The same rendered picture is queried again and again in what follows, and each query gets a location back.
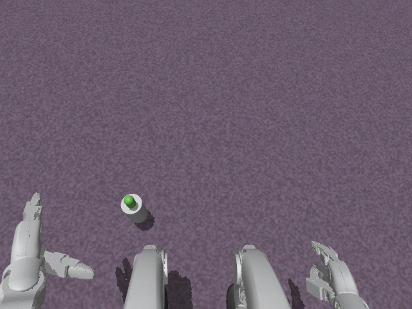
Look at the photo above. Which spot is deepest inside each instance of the left robot hand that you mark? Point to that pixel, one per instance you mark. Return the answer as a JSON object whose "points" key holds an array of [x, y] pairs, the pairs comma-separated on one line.
{"points": [[27, 244]]}

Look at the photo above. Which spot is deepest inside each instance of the right robot hand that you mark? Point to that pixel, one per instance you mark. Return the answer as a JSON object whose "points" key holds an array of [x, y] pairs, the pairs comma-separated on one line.
{"points": [[337, 279]]}

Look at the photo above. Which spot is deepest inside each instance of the right robot arm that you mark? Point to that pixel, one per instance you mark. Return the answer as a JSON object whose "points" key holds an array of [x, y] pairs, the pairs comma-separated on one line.
{"points": [[349, 301]]}

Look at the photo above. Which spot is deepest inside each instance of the left robot arm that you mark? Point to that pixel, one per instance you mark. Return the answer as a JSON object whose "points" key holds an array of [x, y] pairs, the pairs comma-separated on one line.
{"points": [[23, 284]]}

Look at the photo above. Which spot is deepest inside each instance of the bottle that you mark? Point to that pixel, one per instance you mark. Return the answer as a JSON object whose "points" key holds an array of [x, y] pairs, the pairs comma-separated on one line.
{"points": [[134, 208]]}

